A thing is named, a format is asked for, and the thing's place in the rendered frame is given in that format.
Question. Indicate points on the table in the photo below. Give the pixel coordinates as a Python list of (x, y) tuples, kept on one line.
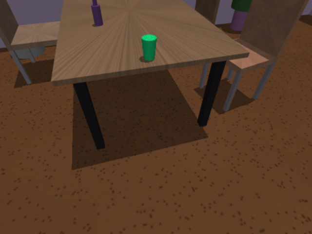
[(86, 52)]

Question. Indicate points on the potted plant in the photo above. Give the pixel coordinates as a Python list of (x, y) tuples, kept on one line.
[(241, 8)]

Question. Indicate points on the chair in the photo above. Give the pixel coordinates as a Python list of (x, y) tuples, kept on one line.
[(266, 30), (17, 37), (208, 9)]

